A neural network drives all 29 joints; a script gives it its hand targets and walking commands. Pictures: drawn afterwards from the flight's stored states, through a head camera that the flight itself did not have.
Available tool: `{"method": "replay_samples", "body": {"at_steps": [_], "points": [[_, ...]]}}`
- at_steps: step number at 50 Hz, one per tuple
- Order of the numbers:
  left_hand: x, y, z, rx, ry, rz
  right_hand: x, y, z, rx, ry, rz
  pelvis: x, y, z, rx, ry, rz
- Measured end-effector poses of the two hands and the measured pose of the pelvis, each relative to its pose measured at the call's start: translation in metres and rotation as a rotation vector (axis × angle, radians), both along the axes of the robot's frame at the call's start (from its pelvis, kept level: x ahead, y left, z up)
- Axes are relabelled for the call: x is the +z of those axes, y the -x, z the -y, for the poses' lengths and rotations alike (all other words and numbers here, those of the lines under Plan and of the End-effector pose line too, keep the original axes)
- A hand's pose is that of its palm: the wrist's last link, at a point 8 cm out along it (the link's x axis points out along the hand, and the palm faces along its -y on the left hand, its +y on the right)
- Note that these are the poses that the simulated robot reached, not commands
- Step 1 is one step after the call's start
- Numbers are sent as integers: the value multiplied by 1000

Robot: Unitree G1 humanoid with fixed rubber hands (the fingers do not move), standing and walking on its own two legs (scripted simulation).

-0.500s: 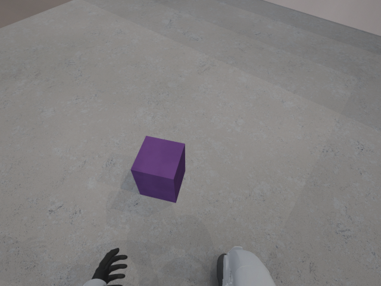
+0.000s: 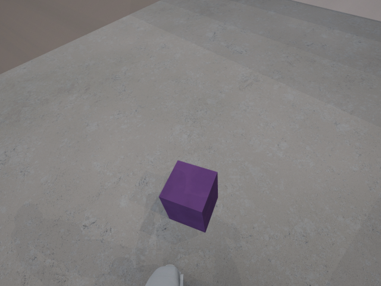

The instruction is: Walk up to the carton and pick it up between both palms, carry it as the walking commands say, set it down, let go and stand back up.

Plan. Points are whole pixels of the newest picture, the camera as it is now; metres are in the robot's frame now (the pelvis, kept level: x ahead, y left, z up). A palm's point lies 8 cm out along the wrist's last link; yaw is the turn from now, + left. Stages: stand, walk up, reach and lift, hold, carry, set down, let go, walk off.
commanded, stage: walk up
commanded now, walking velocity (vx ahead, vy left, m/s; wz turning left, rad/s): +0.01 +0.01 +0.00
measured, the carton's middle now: (191, 197) +0.57 +0.13 -0.64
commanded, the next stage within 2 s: none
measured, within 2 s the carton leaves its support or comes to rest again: neither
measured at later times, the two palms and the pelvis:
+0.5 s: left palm out of the picture +0.04 +0.26 -0.15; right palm out of the picture +0.05 -0.19 -0.15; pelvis +0.03 +0.04 -0.01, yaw +0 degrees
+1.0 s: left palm out of the picture +0.02 +0.24 -0.15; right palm out of the picture +0.02 -0.19 -0.15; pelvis +0.05 +0.03 +0.00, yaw +0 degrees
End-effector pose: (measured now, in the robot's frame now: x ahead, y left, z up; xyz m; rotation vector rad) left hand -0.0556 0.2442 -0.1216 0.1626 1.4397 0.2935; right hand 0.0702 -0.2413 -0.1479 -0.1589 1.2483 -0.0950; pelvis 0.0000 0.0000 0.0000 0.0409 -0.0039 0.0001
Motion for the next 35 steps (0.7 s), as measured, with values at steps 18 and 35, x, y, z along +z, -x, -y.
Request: {"method": "replay_samples", "body": {"at_steps": [18,35], "points": [[-36,-92,-25,-91,81,84,2,-7,-53,-77,35,12,-10,-27,-40,-10,25,25],[-28,-85,-1,-84,102,50,-4,43,-48,-112,11,-145,-4,-37,-30,-1,40,26]]}}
